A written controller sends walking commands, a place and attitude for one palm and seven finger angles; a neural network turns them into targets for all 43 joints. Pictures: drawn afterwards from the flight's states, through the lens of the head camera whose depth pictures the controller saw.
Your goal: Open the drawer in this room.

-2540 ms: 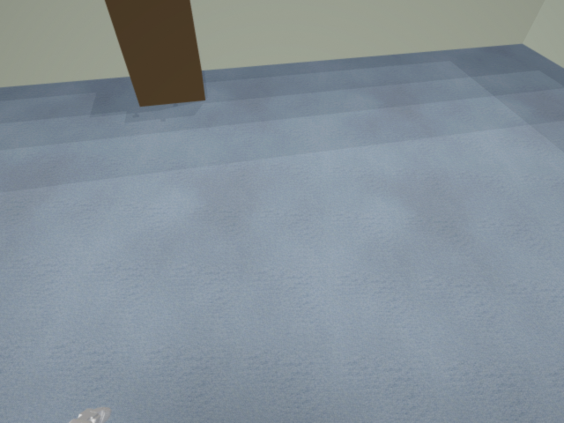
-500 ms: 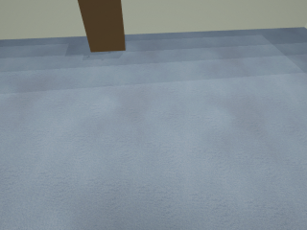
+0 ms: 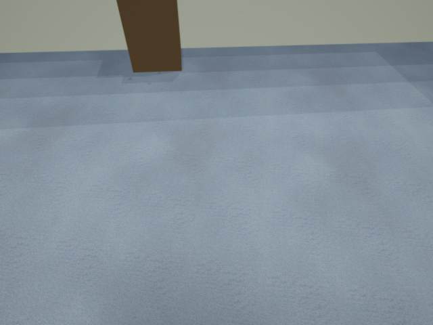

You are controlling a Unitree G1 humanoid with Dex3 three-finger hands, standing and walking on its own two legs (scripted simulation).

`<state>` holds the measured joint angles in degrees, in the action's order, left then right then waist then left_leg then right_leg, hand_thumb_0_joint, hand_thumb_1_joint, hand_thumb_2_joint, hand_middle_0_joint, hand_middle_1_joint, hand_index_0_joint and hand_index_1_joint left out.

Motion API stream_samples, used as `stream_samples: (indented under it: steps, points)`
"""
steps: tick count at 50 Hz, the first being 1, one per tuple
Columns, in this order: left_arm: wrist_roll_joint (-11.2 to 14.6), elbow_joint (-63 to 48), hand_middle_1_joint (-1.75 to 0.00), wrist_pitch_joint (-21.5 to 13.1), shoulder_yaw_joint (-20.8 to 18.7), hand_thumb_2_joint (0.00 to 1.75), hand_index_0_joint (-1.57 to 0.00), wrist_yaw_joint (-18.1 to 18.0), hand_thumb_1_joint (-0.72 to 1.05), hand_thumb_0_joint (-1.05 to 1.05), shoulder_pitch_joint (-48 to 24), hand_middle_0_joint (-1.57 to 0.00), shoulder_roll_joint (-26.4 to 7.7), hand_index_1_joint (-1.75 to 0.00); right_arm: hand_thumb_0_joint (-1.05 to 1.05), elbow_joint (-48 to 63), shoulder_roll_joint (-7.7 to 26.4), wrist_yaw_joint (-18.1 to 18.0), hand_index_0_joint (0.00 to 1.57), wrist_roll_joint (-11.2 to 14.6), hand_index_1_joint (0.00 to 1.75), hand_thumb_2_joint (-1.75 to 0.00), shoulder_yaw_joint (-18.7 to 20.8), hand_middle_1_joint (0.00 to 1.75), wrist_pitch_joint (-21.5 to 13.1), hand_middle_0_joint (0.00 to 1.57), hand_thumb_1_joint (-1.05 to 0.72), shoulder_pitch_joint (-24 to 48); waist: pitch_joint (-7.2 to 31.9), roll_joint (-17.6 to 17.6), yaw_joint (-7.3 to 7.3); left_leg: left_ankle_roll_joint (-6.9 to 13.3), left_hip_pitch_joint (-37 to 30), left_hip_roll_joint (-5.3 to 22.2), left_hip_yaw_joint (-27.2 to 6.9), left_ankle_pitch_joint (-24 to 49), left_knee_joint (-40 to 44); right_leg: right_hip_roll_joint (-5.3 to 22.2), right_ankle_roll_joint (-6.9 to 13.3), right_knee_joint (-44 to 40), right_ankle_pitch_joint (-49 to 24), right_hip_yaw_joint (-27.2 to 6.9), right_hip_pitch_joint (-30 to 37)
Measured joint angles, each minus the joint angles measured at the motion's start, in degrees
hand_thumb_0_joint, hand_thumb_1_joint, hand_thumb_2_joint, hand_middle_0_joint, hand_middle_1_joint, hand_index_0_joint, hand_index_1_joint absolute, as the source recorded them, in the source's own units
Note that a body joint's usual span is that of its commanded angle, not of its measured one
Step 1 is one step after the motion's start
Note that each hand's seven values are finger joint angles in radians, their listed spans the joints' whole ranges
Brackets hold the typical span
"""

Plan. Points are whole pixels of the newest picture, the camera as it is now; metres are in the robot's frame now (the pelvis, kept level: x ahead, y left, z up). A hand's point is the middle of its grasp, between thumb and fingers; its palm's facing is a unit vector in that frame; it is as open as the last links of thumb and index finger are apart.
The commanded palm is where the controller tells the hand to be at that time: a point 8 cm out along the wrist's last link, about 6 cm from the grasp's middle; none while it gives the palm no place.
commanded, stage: stand and wait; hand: left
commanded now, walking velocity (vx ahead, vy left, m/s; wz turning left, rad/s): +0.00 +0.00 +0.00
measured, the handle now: out of the picture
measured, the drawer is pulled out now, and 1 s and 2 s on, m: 0.00 0.00 0.00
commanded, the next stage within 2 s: turn or walk to find it in 0.78 s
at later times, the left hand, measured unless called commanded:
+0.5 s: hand out of the picture +0.04 +0.21 -0.16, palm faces +0.02 -0.96 -0.27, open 7.4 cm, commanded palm none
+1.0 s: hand out of the picture +0.09 +0.24 -0.16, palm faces +0.05 -0.95 -0.32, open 7.4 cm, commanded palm none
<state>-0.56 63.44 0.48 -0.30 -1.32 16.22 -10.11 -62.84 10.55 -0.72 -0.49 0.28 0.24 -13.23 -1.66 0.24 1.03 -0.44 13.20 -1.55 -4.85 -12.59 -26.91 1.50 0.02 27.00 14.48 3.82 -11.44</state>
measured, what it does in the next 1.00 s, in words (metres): stands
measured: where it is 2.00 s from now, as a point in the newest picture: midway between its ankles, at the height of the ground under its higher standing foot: outside the picture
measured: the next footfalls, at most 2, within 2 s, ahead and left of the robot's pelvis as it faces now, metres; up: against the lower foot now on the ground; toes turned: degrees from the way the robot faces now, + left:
right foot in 1.54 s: +0.07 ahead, -0.13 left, +0.00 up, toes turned +19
left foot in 1.92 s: -0.03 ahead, +0.10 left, +0.00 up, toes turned +28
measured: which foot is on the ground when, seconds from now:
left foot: down 0.00-1.00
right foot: down 0.00-1.00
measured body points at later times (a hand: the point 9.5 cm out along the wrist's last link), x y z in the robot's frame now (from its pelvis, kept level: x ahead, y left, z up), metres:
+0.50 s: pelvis +0.00 -0.01 +0.00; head +0.00 +0.00 +0.45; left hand +0.04 +0.26 -0.14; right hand +0.04 -0.27 -0.14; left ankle +0.02 +0.13 -0.74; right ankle +0.00 -0.12 -0.74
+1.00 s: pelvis +0.01 +0.00 +0.00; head +0.03 +0.00 +0.45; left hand +0.08 +0.28 -0.14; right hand +0.09 -0.28 -0.14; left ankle +0.02 +0.13 -0.74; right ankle +0.00 -0.12 -0.74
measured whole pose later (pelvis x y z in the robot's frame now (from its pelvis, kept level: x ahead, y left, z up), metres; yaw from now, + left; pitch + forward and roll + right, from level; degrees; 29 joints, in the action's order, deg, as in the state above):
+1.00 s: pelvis +0.01 +0.00 +0.00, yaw +2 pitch +0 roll +0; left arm -0.6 58.6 1.5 -1.4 -1.1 7.1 -17.0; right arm -59.5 17.7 0.1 -0.9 0.4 1.8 -8.6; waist -2.5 -0.5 0.3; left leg -0.7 15.1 -2.0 -6.8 -13.6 -28.9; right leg 1.9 0.1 27.6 15.8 6.0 -11.8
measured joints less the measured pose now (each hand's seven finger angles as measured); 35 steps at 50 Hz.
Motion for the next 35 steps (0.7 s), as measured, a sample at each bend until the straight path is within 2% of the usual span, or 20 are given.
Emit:
stream_samples:
  steps: [14,35]
  points:
    - [-0.02,0.09,-0.3,-0.63,-0.44,0.9,-0.2,0.29,0.91,0.01,-1.74,-0.2,-2.0,-0.29,0.01,-1.18,1.5,-0.05,0.2,-0.07,0.3,-0.9,0.01,0.3,-0.23,0.2,-0.9,0.49,-0.44,-0.05,0.0,-0.47,-1.35,0.68,0.0,0.87,1.62,-0.67,0.55,-1.68,-1.01,-0.01,1.27]
    - [-0.06,-1.21,-0.3,-0.79,-0.84,0.9,-0.2,1.24,0.91,0.01,-7.27,-0.2,-7.58,-0.29,0.01,-0.52,6.79,0.66,0.2,-0.23,0.3,-0.9,-0.2,0.3,-0.53,0.2,-0.9,3.91,-0.7,-0.02,-0.32,-0.47,-2.59,0.95,0.53,1.61,3.9,-0.9,0.53,-3.93,-1.95,-0.55,2.29]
